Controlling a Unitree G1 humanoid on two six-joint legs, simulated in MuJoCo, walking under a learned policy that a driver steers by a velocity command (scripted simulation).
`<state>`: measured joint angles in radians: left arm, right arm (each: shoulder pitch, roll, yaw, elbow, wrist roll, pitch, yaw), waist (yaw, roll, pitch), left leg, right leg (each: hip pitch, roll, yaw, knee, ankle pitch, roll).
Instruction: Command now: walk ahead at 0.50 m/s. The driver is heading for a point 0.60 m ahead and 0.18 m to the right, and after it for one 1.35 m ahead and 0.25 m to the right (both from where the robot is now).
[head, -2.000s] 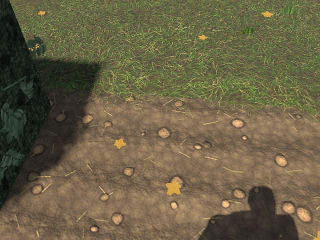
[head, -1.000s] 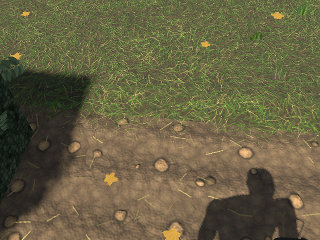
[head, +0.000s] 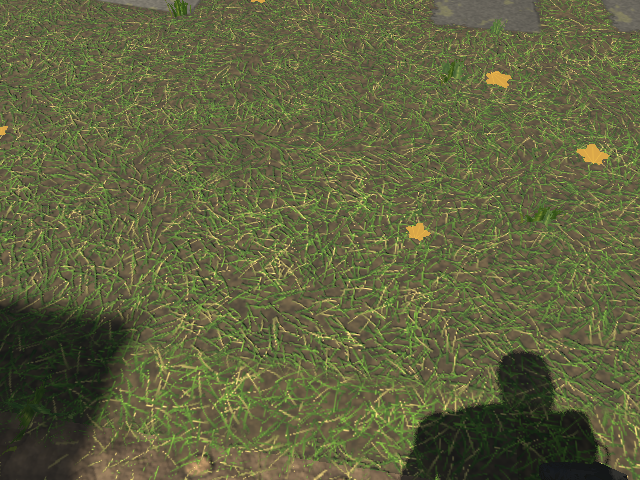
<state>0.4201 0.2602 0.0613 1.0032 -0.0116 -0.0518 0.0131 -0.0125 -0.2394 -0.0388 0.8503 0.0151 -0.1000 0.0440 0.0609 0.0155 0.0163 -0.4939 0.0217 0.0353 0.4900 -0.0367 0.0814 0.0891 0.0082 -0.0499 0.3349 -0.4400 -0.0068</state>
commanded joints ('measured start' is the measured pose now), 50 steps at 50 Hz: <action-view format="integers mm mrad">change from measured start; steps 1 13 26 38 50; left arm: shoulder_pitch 72 -177 -269 -177 -179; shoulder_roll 29 63 109 174 114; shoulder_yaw -14 27 43 56 46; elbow -82 -146 -288 -314 -358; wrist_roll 14 -11 -12 6 0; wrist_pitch -22 -7 -2 -25 37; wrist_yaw -7 0 -75 -12 29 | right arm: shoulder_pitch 452 226 285 144 139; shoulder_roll -314 -140 -230 -132 -204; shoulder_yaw -102 -46 -72 -47 -65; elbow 70 81 81 -68 -128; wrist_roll -19 -34 -3 -33 -45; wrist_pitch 2 -25 54 -1 -19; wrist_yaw -18 -44 -80 -55 -43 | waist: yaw -177 -59 -15 -83 -106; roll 153 38 78 -32 -103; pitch -361 17 -47 -28 -168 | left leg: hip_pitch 883 334 616 -119 290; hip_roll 312 210 259 75 43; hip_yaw -504 -47 169 -83 -152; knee -4 -387 24 476 -94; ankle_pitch -126 69 785 -199 263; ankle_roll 241 117 22 -136 -48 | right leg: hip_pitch -589 -785 -547 -310 -287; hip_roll -13 -145 17 -159 -18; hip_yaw -3 174 -75 320 391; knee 778 624 279 -101 357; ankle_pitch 409 398 255 732 513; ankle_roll -15 -11 -126 -292 -85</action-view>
